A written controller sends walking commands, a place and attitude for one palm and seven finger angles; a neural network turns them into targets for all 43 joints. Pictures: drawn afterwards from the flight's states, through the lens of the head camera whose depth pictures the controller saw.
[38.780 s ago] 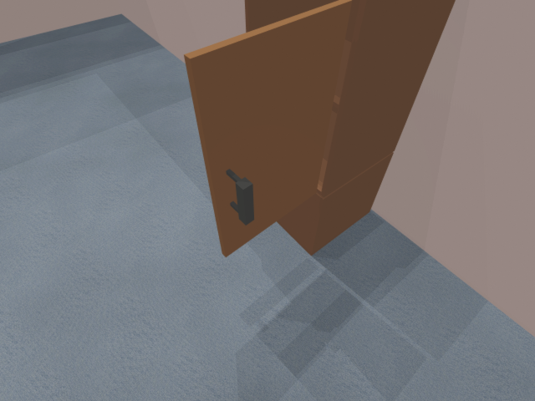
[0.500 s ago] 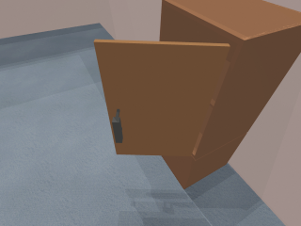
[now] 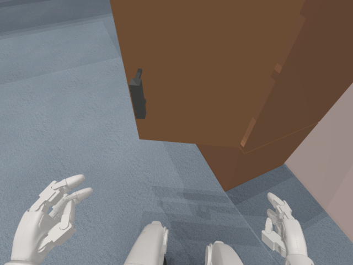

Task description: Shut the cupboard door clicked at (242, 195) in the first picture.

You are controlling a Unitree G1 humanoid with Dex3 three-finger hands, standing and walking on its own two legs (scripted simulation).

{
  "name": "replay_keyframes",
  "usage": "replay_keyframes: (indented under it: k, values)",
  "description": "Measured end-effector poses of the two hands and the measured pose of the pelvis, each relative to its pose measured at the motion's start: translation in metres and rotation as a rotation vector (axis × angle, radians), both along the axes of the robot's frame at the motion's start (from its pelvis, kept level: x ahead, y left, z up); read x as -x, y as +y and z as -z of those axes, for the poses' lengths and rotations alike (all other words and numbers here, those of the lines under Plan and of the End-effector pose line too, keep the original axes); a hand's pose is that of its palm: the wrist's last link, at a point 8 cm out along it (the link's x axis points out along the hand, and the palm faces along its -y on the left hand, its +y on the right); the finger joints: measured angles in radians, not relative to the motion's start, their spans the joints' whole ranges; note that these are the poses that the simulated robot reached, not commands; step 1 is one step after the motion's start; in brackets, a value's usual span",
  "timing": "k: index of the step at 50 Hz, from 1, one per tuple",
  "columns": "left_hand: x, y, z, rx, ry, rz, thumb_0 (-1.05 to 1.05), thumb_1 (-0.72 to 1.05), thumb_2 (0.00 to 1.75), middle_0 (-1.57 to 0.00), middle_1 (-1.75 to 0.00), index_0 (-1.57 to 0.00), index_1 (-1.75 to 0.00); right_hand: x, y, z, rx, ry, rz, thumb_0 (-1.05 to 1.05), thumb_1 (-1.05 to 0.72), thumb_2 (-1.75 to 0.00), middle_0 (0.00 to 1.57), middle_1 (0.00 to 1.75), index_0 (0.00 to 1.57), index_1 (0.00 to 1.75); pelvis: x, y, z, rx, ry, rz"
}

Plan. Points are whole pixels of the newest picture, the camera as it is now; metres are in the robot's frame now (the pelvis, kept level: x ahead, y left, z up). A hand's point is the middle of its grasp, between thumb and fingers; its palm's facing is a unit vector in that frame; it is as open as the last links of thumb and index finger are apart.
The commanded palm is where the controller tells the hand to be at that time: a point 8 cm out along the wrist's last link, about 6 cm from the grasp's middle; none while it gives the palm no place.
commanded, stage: raise the hand and make a fist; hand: left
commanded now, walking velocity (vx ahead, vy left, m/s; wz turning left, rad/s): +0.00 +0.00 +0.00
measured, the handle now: (140, 94) +0.53 +0.18 +0.06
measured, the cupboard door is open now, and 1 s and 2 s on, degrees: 60 60 60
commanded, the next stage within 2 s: bring the fist close to the handle in 1.48 s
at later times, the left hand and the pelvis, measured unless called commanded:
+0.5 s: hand (83, 202) +0.22 +0.22 +0.06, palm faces +0.04 -1.00 -0.02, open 3.7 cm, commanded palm +0.19 +0.26 +0.06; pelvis +0.02 +0.01 +0.01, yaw -1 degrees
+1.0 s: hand (91, 191) +0.24 +0.21 +0.06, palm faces +0.02 -1.00 -0.02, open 3.1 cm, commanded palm +0.22 +0.26 +0.06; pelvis +0.02 +0.02 +0.02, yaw +0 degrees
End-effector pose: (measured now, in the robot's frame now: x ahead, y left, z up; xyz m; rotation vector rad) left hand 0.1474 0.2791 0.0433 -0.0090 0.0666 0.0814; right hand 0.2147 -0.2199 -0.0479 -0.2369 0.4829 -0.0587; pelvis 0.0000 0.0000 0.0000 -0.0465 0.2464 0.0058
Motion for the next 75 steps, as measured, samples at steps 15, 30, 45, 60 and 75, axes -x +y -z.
replay_keyframes:
  k: [15, 30, 45, 60, 75]
  values:
    - [-0.036, -0.004, -0.016, -0.025, 0.033, 0.04, 0.01, 0.9, 0.9, -0.71, -0.85, -0.7, -0.85, 0.008, -0.01, 0.005, 0.011, 0.109, 0.09, 0.01, -0.9, -0.9, 0.2, 0.3, 0.21, 0.3, -0.017, -0.003, -0.01, 0.025, 0.053, 0.001]
    - [-0.048, -0.011, -0.018, -0.032, 0.004, 0.043, 0.01, 0.9, 0.9, -0.98, -1.15, -0.97, -1.15, 0.016, -0.005, 0.001, 0.038, 0.154, 0.108, 0.02, -0.9, -0.9, 0.2, 0.3, 0.21, 0.3, -0.021, 0.012, -0.012, 0.031, 0.062, 0.003]
    - [-0.06, -0.014, -0.018, -0.024, -0.007, 0.053, 0.01, 0.9, 0.9, -1.24, -1.43, -1.23, -1.43, 0.009, 0.015, -0.005, 0.026, 0.156, 0.049, 0.01, -0.9, -0.9, 0.2, 0.3, 0.21, 0.3, -0.02, 0.017, -0.016, 0.038, 0.057, -0.003]
    - [-0.082, -0.025, -0.016, -0.019, 0.0, 0.064, 0.01, 0.9, 0.9, -1.3, -1.5, -1.29, -1.5, 0.018, 0.001, -0.002, 0.045, 0.215, 0.079, 0.01, -0.9, -0.9, 0.2, 0.3, 0.21, 0.3, -0.027, 0.015, -0.017, 0.033, 0.067, 0.003]
    - [-0.085, -0.031, -0.018, -0.025, -0.008, 0.06, 0.01, 0.9, 0.9, -1.3, -1.5, -1.29, -1.5, 0.012, -0.003, 0.003, 0.029, 0.226, 0.079, 0.01, -0.9, -0.9, 0.2, 0.3, 0.21, 0.3, -0.031, 0.01, -0.017, 0.025, 0.07, 0.004]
